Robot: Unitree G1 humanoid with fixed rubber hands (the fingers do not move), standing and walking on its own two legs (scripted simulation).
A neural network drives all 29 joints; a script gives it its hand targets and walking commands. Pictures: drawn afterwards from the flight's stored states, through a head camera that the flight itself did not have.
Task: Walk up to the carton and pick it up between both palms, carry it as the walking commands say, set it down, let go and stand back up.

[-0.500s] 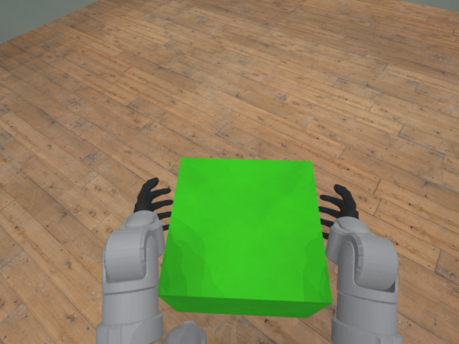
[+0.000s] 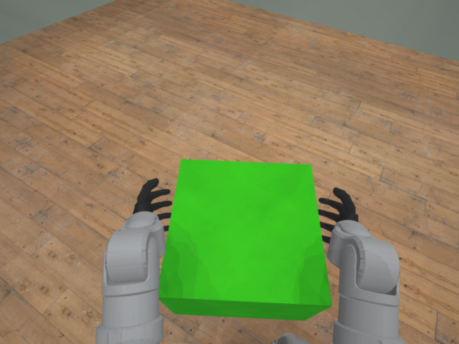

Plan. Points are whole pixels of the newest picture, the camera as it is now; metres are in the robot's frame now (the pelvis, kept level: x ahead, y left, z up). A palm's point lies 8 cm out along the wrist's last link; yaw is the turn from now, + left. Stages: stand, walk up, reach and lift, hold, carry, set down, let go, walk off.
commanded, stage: carry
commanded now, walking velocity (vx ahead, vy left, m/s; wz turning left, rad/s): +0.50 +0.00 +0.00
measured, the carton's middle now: (242, 239) +0.31 +0.00 -0.01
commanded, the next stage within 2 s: none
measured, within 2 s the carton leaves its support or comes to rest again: neither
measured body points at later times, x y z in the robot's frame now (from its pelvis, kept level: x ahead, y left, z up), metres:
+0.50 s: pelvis +0.27 -0.05 -0.01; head +0.32 -0.06 +0.44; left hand +0.56 +0.14 +0.06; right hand +0.58 -0.18 +0.05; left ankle +0.37 +0.10 -0.71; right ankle +0.24 -0.13 -0.75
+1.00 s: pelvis +0.41 -0.10 -0.03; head +0.43 -0.10 +0.42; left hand +0.66 +0.14 +0.06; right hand +0.75 -0.17 +0.05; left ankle +0.44 +0.07 -0.75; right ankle +0.50 -0.21 -0.76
